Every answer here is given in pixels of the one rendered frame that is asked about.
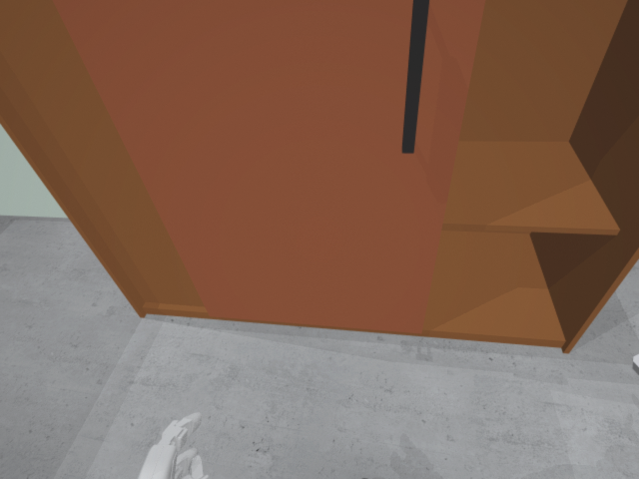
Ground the wardrobe door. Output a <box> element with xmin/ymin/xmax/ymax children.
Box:
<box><xmin>0</xmin><ymin>0</ymin><xmax>204</xmax><ymax>306</ymax></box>
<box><xmin>53</xmin><ymin>0</ymin><xmax>485</xmax><ymax>333</ymax></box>

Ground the left robot hand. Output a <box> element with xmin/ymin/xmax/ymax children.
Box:
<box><xmin>136</xmin><ymin>412</ymin><xmax>209</xmax><ymax>479</ymax></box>

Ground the handle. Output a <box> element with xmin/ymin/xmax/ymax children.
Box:
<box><xmin>402</xmin><ymin>0</ymin><xmax>429</xmax><ymax>154</ymax></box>

